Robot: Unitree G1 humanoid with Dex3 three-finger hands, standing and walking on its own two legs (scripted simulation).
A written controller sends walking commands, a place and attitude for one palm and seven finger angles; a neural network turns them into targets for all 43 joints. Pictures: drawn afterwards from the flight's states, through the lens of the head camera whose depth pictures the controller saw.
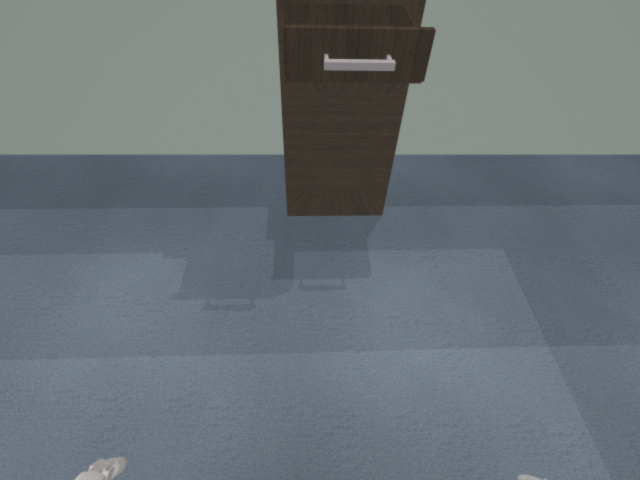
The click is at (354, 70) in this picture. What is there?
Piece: drawer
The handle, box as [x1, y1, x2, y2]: [324, 54, 395, 70]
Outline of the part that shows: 324,54 324,69 394,70 395,62 391,59 390,55 387,55 387,59 383,60 329,59 327,54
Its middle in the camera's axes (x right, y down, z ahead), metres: +0.10 -0.46 +1.00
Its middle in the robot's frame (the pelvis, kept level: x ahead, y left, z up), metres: +1.07 -0.03 +0.05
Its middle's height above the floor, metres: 0.81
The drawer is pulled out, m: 0.23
